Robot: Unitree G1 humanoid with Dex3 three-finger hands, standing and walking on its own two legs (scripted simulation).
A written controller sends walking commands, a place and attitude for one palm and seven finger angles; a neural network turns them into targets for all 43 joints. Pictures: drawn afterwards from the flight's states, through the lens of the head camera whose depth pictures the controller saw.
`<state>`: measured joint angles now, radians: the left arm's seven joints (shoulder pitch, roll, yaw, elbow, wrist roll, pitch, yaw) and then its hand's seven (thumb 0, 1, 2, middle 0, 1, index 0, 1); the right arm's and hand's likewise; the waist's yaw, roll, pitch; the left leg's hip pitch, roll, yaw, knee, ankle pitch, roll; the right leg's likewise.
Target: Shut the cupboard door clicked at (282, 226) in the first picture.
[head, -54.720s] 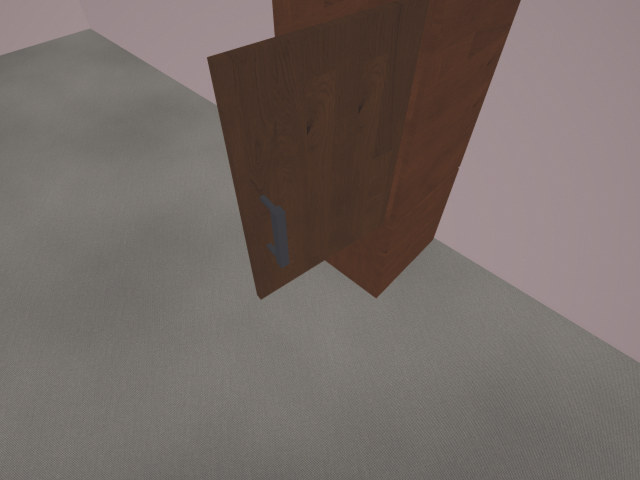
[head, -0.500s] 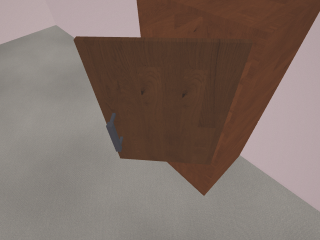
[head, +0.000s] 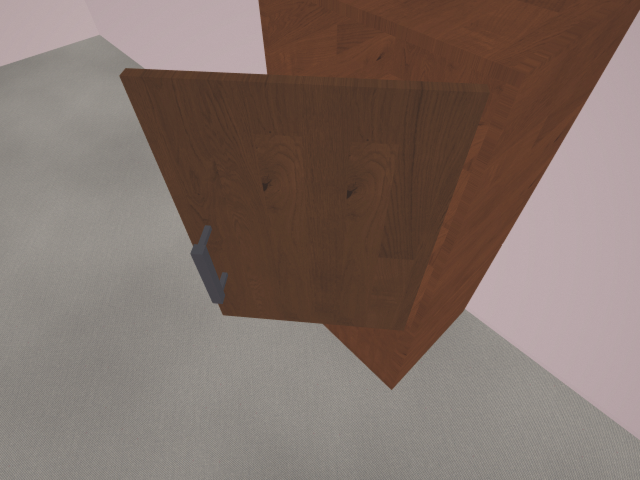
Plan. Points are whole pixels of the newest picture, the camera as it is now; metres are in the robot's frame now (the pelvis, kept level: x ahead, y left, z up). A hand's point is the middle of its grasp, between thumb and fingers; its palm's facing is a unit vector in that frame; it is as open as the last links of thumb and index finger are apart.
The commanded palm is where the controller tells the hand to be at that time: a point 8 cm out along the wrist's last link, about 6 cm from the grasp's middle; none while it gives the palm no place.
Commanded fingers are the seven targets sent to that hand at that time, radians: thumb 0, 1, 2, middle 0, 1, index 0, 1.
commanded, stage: raise the hand and make a fist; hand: left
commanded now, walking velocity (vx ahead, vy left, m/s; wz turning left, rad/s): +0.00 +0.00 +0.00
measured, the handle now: (212, 266) +0.46 +0.23 -0.10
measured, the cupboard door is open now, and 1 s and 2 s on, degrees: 41 41 41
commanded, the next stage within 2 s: bring the fist close to the handle in 1.94 s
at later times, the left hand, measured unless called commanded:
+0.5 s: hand out of the picture +0.11 +0.20 -0.09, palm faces +0.01 -1.00 -0.01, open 5.9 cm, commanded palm +0.10 +0.25 -0.08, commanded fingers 0.00 0.90 0.90 -0.64 -0.78 -0.64 -0.78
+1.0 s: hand (160, 479) +0.13 +0.21 -0.08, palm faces -0.04 -1.00 -0.03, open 3.6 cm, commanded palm +0.11 +0.26 -0.08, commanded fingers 0.00 0.90 0.90 -1.10 -1.28 -1.10 -1.28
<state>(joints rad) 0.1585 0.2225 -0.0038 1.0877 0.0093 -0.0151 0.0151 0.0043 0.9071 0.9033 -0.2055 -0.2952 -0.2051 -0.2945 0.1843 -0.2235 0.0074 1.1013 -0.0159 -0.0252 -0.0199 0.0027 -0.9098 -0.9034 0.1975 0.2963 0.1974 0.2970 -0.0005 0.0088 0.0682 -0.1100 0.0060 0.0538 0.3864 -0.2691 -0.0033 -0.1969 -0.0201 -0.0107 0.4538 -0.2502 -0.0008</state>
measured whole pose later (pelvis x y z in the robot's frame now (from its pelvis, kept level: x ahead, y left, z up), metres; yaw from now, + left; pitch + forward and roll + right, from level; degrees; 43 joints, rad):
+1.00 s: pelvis -0.07 +0.02 -0.12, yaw +2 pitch +17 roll -3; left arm 0.41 0.25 0.14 -0.02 -0.28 -0.41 -0.32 0.02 0.90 0.90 -0.93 -1.08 -0.93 -1.08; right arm 0.25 -0.25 0.00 0.51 0.02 -0.24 -0.06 0.01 -0.90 -0.90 0.20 0.30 0.20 0.30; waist 0.00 0.02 -0.15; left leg -1.06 0.00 -0.01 1.33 -0.57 0.03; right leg -1.06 -0.05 -0.05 1.26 -0.50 0.02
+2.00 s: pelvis -0.06 +0.00 -0.13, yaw +2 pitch +19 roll -2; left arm 0.39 0.26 0.17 -0.03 -0.31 -0.40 -0.36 0.02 0.90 0.90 -1.30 -1.50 -1.30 -1.49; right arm 0.23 -0.24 0.00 0.46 0.03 -0.15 -0.06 0.01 -0.91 -0.90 0.20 0.30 0.20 0.30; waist 0.00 0.03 -0.17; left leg -1.07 0.02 -0.03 1.35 -0.61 0.00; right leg -1.08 -0.03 -0.07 1.29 -0.54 -0.01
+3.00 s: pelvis -0.06 +0.01 -0.13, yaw +2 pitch +23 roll -1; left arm -0.47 0.31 0.25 0.74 -0.19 -0.45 -0.29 0.02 0.90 0.90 -1.30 -1.50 -1.30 -1.49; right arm 0.25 -0.26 0.01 0.59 0.01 -0.06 -0.04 0.01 -0.91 -0.90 0.20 0.30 0.20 0.30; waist -0.07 0.02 -0.16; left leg -1.16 0.01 0.00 1.33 -0.58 0.01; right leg -1.18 -0.03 -0.05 1.29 -0.51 0.00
